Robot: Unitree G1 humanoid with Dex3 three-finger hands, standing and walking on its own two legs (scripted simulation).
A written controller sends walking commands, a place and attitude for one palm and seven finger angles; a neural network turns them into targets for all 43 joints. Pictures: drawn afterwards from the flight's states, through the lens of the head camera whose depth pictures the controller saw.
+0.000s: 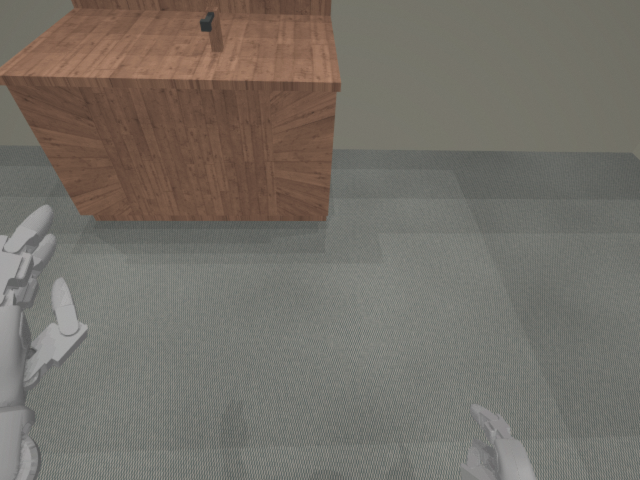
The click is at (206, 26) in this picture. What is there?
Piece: tap's lever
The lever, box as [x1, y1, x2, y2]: [200, 19, 211, 31]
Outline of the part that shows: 201,19 201,31 210,31 210,20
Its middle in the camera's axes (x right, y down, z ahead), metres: -0.36 -0.65 +1.18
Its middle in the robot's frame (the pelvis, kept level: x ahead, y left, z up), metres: +1.31 +0.44 +0.05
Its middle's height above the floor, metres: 0.82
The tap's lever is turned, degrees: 0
